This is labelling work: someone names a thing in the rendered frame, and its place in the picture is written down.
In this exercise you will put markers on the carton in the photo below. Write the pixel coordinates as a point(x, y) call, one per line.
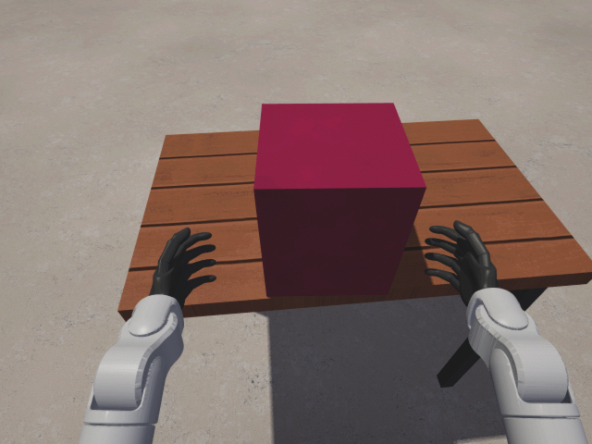
point(337, 189)

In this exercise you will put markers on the robot right forearm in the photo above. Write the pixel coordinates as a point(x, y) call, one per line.
point(529, 376)

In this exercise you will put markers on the robot left forearm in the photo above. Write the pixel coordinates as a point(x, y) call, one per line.
point(129, 381)

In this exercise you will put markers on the table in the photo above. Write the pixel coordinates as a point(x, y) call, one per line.
point(204, 181)

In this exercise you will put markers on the right robot hand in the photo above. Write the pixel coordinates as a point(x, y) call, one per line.
point(474, 268)

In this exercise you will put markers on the left robot hand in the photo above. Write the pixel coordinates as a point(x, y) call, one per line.
point(171, 275)

